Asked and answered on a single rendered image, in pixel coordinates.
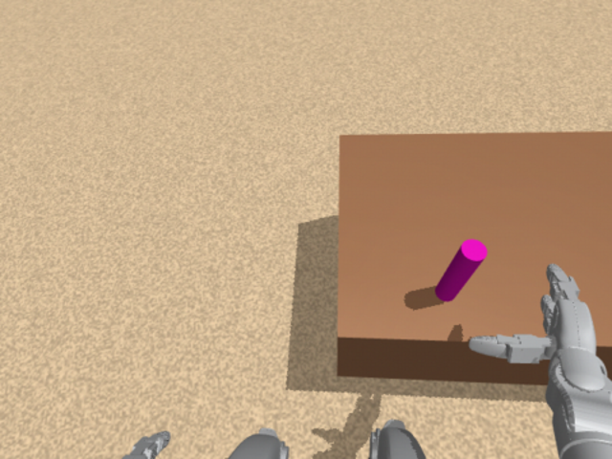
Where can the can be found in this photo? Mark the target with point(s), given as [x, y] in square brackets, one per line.
[463, 265]

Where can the left robot hand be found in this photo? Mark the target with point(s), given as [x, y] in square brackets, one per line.
[149, 447]

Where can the right robot arm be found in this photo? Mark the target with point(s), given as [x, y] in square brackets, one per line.
[580, 396]

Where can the right robot hand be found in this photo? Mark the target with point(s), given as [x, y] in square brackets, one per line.
[567, 323]

